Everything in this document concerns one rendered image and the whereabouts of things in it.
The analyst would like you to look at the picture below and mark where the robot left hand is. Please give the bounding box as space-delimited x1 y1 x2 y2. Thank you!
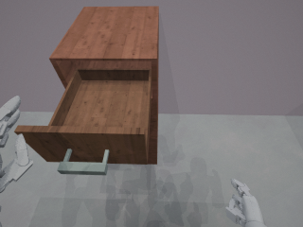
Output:
0 96 33 193

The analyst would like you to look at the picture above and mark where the robot right hand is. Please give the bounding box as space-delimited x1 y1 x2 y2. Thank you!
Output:
225 178 264 227

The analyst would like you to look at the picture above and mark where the cabinet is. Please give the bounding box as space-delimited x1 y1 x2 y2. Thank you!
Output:
49 6 159 165

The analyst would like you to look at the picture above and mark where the drawer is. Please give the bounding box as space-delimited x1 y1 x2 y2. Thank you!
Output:
14 68 152 165

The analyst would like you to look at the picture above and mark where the handle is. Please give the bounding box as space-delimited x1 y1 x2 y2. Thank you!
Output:
57 148 110 176

